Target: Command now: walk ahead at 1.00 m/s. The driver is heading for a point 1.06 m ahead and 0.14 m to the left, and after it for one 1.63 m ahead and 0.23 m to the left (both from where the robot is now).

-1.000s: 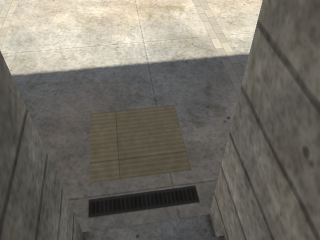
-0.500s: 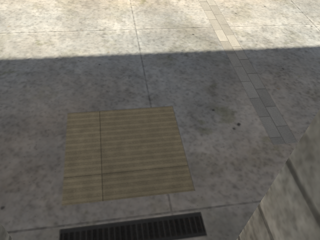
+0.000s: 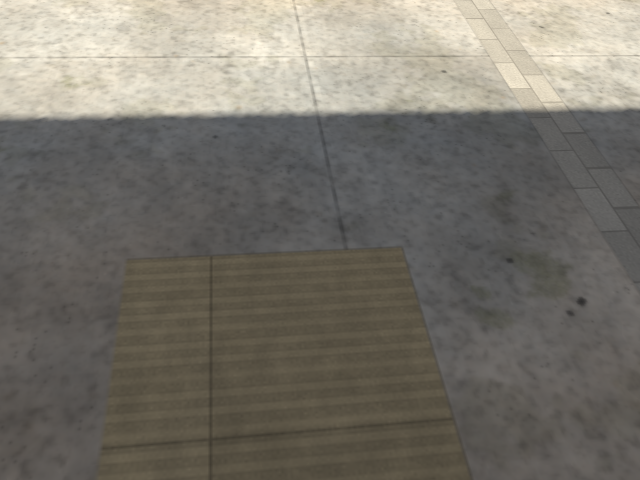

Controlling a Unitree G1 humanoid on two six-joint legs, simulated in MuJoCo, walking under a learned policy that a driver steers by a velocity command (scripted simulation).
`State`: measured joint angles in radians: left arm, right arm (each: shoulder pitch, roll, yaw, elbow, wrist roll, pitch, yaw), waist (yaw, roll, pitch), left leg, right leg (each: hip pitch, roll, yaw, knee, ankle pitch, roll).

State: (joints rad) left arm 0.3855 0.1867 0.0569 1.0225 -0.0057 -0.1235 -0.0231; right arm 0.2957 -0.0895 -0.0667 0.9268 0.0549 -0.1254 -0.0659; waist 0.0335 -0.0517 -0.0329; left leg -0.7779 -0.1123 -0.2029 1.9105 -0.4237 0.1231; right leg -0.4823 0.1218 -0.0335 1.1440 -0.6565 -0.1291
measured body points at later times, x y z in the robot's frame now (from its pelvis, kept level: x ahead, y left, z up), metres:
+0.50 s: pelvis +0.52 +0.04 -0.17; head +0.53 +0.03 +0.28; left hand +0.81 +0.22 -0.20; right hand +0.41 -0.17 -0.32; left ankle +0.29 +0.18 -0.80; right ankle +0.66 -0.07 -0.86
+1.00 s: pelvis +1.06 +0.09 -0.15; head +1.10 +0.09 +0.30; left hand +1.08 +0.35 -0.28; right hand +1.26 -0.14 -0.25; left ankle +1.17 +0.15 -0.85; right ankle +0.83 -0.09 -0.71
